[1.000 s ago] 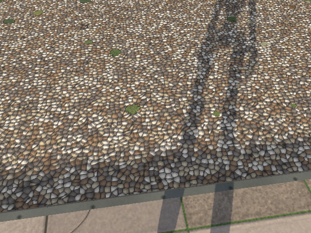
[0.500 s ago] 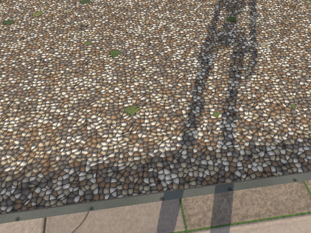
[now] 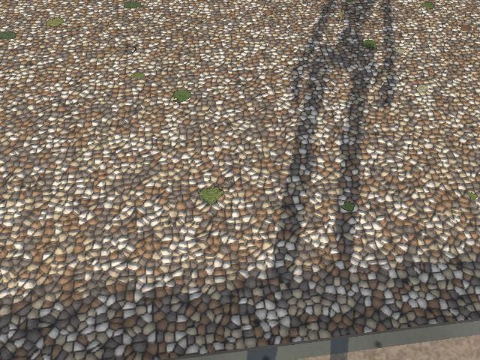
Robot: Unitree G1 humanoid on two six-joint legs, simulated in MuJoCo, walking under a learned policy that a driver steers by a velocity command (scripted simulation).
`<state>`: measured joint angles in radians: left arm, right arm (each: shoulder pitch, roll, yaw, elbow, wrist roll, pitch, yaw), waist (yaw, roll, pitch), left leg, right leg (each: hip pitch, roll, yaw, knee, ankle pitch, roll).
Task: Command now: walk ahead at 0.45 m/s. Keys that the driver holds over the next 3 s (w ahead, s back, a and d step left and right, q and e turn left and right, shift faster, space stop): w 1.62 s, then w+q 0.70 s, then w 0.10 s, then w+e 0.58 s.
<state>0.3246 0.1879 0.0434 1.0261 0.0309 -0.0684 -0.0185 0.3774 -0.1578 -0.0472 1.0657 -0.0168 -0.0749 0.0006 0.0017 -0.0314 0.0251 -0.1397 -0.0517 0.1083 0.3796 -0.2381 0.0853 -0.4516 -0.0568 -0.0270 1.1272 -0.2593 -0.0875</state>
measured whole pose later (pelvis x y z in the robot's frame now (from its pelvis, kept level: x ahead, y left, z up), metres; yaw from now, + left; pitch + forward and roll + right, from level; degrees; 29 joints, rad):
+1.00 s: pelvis +0.58 +0.03 -0.07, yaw +0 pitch +2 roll -4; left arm 0.50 0.20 0.04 1.04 0.05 -0.12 0.05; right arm -0.02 -0.23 -0.06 0.84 -0.03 -0.06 0.06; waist 0.13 0.06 0.05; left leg -0.51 0.10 0.02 0.38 0.41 0.06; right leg 0.10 0.06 -0.07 0.58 -0.70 -0.02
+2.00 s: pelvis +1.13 +0.05 -0.14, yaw +10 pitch +1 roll -1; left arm 0.42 0.17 0.04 1.05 0.02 -0.11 0.02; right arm 0.08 -0.19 -0.04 0.90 -0.03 -0.02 0.05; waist 0.03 0.02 0.06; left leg -0.56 0.03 0.10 0.63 -0.07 0.11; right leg 0.11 0.03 -0.25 0.24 -0.37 -0.03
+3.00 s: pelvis +1.65 +0.20 -0.13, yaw +11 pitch +1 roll +0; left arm 0.42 0.24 0.06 0.90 0.00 -0.05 -0.01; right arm 0.08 -0.25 -0.02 0.76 -0.04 -0.03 0.02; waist 0.07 0.04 0.04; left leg -0.64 0.09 -0.06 0.77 -0.08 -0.05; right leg -0.09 0.14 0.12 0.28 -0.19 -0.11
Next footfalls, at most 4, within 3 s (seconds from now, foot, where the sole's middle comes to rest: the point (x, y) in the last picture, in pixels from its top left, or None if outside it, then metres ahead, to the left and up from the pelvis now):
0.34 right None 0.38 -0.09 -0.78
1.06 left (195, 289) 0.79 0.16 -0.91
1.52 right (251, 230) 1.03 -0.04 -0.91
2.06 left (202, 176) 1.30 0.16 -0.91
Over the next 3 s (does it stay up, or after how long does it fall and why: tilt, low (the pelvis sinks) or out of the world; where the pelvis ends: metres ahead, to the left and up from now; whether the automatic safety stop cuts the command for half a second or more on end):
stays up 1.65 0.20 -0.13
